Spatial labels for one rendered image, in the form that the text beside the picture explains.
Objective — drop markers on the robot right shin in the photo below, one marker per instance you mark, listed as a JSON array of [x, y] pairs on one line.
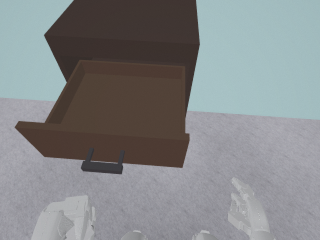
[[205, 231]]

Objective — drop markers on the right robot hand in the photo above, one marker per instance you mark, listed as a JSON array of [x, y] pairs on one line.
[[251, 216]]

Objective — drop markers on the drawer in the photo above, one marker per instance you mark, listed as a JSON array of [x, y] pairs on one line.
[[112, 106]]

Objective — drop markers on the left robot hand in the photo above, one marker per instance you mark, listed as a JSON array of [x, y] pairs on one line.
[[71, 218]]

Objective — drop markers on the cabinet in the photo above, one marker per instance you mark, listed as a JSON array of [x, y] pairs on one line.
[[158, 32]]

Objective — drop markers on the handle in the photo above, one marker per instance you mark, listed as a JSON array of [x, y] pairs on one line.
[[102, 167]]

